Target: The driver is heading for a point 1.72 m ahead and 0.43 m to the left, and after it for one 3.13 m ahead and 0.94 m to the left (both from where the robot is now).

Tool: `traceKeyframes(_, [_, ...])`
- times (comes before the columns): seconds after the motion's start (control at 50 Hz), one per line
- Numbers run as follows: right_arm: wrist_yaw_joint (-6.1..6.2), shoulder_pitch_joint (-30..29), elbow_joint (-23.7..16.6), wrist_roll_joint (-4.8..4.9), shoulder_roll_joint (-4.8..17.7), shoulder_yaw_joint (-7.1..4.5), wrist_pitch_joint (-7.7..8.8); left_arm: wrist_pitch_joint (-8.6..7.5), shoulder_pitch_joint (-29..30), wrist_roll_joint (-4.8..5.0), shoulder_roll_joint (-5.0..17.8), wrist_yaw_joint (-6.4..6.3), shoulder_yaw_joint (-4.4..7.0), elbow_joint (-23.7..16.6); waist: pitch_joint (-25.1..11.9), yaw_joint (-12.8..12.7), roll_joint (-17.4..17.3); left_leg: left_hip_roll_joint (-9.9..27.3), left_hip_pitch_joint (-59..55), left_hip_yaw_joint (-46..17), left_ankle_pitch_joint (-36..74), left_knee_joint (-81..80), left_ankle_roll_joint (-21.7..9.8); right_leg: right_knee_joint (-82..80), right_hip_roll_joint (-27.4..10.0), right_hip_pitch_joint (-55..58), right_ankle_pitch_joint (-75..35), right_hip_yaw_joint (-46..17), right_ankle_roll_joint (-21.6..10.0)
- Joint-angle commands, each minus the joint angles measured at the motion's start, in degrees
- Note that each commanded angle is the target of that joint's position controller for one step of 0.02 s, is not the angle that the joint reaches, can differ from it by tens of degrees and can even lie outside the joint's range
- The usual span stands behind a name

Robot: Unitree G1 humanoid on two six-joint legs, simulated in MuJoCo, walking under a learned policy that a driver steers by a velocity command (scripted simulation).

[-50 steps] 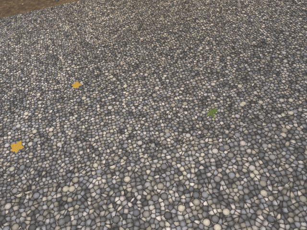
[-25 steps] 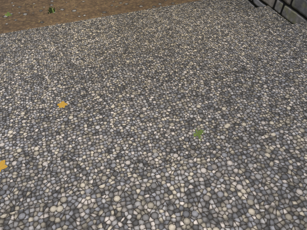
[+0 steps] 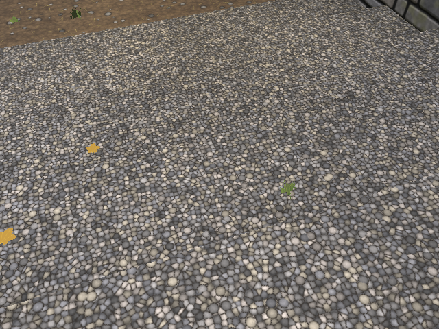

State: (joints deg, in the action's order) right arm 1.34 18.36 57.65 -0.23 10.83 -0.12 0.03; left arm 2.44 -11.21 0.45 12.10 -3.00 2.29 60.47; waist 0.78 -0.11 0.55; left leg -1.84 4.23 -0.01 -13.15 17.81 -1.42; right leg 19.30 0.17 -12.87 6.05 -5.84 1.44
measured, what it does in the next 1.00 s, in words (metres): shifts its weight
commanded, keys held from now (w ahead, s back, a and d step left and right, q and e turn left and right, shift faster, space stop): no key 0.66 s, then w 0.34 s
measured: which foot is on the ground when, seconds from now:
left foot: down 0.00-0.98, up 1.00-1.00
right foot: down 0.00-1.00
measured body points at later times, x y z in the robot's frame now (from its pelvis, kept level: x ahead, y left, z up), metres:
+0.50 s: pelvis +0.00 +0.00 +0.00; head +0.01 +0.00 +0.45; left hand +0.03 +0.25 -0.16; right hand -0.03 -0.23 -0.16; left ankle -0.04 +0.11 -0.75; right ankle +0.05 -0.13 -0.75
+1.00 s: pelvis +0.08 -0.04 -0.02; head +0.08 -0.06 +0.43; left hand +0.09 +0.23 -0.15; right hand +0.03 -0.30 -0.17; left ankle -0.03 +0.10 -0.73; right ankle +0.06 -0.12 -0.75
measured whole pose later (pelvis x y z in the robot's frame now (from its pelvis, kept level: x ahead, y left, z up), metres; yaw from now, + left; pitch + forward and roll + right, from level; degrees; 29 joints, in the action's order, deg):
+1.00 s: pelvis +0.08 -0.04 -0.02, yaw +1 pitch +1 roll +0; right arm 1.7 26.2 59.4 2.3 14.0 -2.4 1.2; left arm -5.5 -17.0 1.2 13.3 0.8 3.8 62.9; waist -1.9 -0.5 -2.7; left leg 0.6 9.3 -2.6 -24.5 40.1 -2.8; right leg 32.5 1.5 -14.5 18.0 4.3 -3.7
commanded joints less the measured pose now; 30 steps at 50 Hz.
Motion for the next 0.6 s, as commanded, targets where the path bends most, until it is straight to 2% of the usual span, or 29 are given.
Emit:
traceKeyframes(0.02, [0.15,3.81,-0.72,-0.01,5.21,-0.77,0.38,-0.42,-0.84,0.02,5.81,-0.20,0.83,-1.03,1.17,-0.02,-0.62,3.49,6.37,-2.85,4.39,-4.82,-1.83,-1.75,-1.62,4.08,-3.24,-0.87,-3.05])
traceKeyframes(0.6, [0.19,9.34,2.42,0.05,3.87,0.30,0.15,-0.44,-4.33,0.34,4.92,-0.46,-0.13,2.12,2.12,0.32,-0.68,2.77,5.94,-2.39,6.17,-4.51,-1.71,-1.17,-1.17,2.77,-4.12,-0.08,-2.78])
